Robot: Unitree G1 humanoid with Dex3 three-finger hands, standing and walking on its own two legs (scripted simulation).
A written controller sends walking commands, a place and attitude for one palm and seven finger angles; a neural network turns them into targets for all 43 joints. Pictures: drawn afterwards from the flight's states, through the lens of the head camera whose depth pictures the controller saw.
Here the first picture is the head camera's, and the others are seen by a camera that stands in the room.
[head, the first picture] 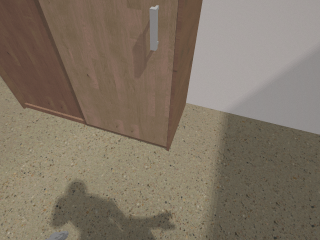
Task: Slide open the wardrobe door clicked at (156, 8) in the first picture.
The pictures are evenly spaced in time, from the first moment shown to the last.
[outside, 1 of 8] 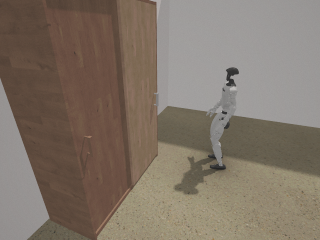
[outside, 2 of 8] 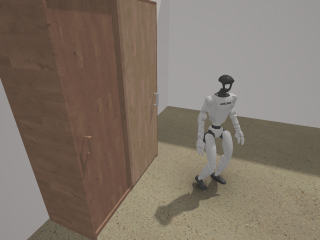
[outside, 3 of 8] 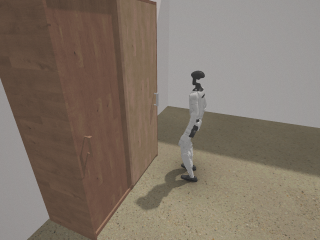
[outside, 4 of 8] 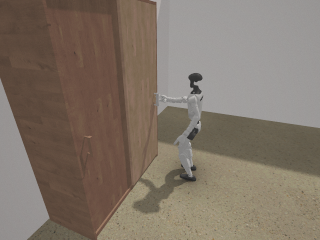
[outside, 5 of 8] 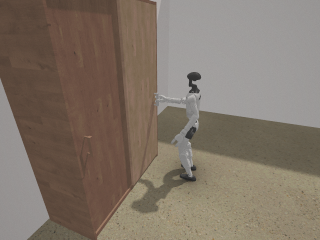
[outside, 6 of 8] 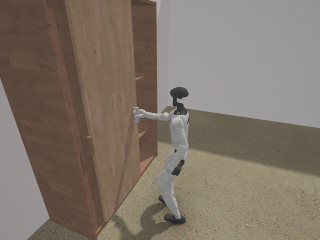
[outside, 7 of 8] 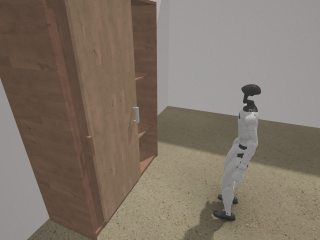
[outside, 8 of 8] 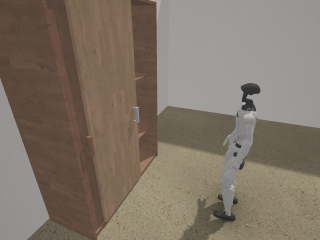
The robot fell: no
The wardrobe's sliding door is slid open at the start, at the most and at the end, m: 0.00 0.51 0.51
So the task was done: yes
